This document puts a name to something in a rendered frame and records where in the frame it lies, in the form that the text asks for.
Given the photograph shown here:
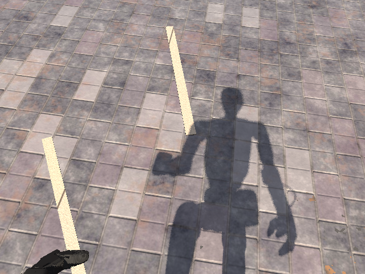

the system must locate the left robot hand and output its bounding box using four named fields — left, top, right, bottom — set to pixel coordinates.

left=21, top=249, right=89, bottom=274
